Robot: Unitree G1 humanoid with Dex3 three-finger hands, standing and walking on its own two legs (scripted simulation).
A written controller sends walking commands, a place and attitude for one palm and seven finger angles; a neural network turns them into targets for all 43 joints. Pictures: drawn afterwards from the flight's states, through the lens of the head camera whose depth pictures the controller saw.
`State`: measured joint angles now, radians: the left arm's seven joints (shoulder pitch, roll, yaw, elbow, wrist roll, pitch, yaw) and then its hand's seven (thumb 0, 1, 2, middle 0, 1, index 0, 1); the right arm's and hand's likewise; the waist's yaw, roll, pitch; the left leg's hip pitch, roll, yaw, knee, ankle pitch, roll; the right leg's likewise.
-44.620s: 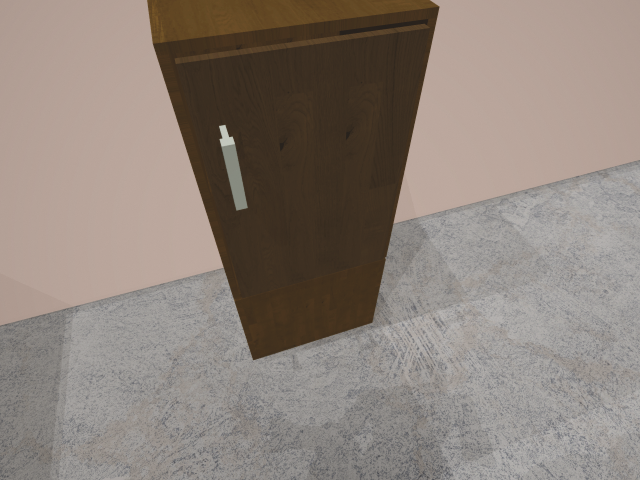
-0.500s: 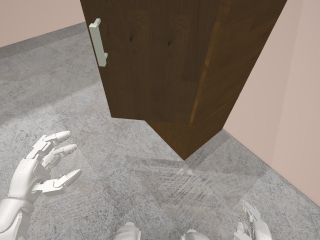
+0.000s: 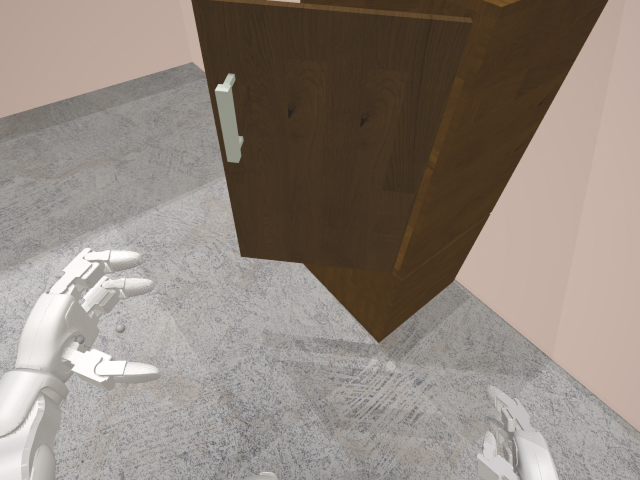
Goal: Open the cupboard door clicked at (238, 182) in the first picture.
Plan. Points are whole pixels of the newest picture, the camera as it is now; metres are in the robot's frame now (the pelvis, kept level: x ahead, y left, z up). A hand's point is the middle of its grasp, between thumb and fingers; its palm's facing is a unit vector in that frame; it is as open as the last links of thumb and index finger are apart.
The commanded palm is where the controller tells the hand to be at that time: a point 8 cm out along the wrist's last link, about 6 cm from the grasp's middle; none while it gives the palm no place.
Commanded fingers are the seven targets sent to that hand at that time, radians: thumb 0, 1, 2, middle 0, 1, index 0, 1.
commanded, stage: raise the hand with hooked fingers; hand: left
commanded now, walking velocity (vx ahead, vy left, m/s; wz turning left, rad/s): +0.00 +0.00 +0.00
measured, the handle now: (232, 119) +0.63 +0.20 +0.10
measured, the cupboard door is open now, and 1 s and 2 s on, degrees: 45 45 45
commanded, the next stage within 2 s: move the hooked fingers beside the handle in 0.92 s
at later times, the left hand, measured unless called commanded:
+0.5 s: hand (106, 270) +0.30 +0.26 +0.12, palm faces +0.00 -1.00 -0.02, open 13.9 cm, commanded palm +0.27 +0.30 +0.12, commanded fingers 0.00 -0.50 0.30 -0.30 -1.20 -0.30 -1.20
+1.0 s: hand (121, 277) +0.30 +0.25 +0.12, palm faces +0.00 -1.00 -0.02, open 13.9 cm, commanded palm +0.27 +0.29 +0.12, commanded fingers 0.00 -0.50 0.30 -0.30 -1.20 -0.30 -1.20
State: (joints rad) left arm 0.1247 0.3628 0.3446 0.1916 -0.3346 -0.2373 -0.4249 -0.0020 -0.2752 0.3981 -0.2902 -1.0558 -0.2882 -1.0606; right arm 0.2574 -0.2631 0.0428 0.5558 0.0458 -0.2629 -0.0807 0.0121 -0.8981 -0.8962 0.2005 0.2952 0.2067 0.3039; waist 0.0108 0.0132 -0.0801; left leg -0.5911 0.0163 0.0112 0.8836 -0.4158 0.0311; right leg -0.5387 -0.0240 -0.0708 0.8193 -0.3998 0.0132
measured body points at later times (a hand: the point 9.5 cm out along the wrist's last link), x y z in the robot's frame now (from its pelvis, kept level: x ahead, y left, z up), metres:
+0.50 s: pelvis +0.01 -0.02 +0.02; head +0.03 -0.02 +0.47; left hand +0.29 +0.32 +0.13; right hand +0.16 -0.26 -0.06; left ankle +0.02 +0.09 -0.70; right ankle +0.01 -0.13 -0.70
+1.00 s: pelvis +0.01 -0.03 +0.02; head +0.02 -0.03 +0.47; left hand +0.29 +0.30 +0.12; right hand +0.17 -0.27 -0.06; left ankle +0.02 +0.09 -0.70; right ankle +0.01 -0.13 -0.70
